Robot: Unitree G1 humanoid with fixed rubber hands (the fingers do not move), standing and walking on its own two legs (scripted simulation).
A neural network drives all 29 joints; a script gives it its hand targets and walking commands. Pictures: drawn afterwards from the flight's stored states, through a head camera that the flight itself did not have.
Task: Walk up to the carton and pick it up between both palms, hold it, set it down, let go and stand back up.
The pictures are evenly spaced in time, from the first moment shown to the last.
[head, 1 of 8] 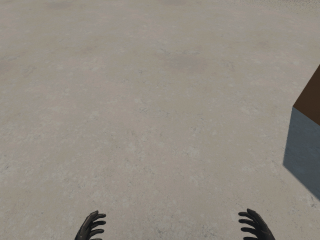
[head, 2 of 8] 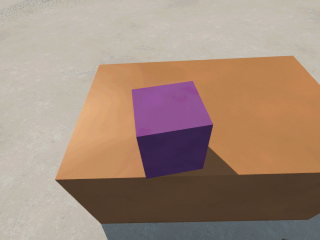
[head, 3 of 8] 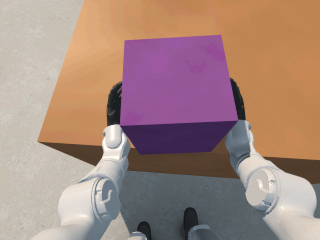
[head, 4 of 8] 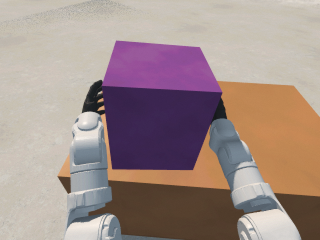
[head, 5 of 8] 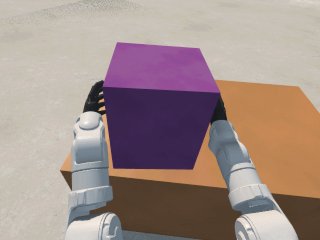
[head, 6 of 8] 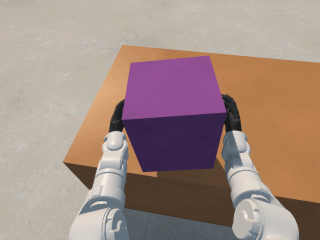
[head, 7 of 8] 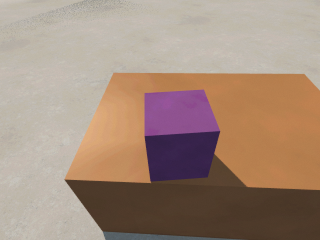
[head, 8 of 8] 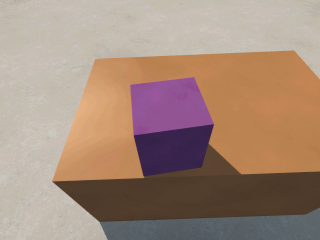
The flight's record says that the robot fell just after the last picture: no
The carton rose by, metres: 0.24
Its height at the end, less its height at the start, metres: +0.00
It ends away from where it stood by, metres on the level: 0.01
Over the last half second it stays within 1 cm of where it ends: yes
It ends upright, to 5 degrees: yes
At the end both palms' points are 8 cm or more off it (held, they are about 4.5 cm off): yes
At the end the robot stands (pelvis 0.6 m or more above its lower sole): yes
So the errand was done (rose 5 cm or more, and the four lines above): yes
